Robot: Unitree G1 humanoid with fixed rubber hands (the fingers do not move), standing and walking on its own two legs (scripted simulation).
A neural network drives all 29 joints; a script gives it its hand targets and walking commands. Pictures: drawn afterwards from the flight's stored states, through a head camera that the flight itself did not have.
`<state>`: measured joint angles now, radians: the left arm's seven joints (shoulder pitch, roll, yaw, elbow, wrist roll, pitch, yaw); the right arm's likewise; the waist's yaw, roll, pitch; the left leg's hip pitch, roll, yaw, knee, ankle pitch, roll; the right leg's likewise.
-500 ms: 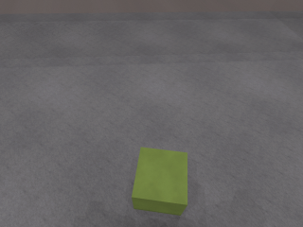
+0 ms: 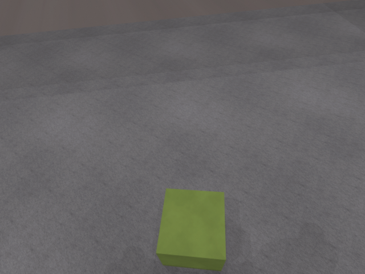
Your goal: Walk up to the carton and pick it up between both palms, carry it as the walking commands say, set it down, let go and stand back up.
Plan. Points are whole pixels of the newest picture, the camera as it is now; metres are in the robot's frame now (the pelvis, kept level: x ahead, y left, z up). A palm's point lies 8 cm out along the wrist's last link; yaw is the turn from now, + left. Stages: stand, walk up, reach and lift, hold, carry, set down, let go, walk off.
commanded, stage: walk up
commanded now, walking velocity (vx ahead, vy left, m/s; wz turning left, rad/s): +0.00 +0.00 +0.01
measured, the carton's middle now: (193, 229) +0.42 +0.01 -0.65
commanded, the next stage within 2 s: none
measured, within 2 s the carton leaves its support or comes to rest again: neither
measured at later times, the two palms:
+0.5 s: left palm out of the picture +0.00 +0.19 -0.15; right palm out of the picture -0.01 -0.22 -0.15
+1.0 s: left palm out of the picture +0.01 +0.18 -0.15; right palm out of the picture +0.00 -0.22 -0.15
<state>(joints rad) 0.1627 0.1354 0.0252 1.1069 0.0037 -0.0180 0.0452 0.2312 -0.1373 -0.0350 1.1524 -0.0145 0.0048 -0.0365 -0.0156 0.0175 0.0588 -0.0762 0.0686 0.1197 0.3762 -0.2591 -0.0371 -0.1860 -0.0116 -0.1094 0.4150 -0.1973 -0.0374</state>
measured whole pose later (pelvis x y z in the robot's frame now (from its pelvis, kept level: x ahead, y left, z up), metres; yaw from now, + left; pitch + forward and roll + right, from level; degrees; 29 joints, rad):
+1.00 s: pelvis +0.04 -0.02 +0.00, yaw +0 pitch -1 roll +0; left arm 0.28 0.10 0.01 1.19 0.01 -0.02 0.05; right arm 0.30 -0.10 -0.01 1.20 -0.01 0.00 -0.05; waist 0.01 0.00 0.07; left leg -0.01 0.11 0.12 0.35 -0.30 -0.08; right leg -0.13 0.03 -0.12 0.42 -0.27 -0.07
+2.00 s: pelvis +0.02 -0.07 +0.00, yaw +0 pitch -3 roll +2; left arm 0.33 0.17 0.05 1.04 0.01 0.00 0.07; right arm 0.14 -0.20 -0.07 1.03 -0.04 0.07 -0.01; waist 0.07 0.00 0.11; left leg -0.36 0.01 0.01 0.99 -0.45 -0.04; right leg -0.22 -0.02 -0.11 0.49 -0.22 -0.07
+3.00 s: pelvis +0.00 +0.02 +0.00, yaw -2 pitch -4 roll +0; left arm 0.28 0.13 0.00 1.16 -0.02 0.00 0.05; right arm 0.25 -0.11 -0.03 1.14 -0.01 0.00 -0.04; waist -0.01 -0.02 0.10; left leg -0.10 -0.02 0.04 0.41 -0.25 0.03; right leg -0.11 -0.04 0.02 0.40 -0.23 0.04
